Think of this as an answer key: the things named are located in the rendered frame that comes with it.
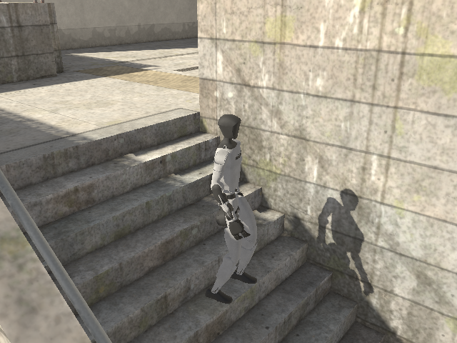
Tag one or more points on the stairs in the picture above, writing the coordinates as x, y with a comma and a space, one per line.
132, 219

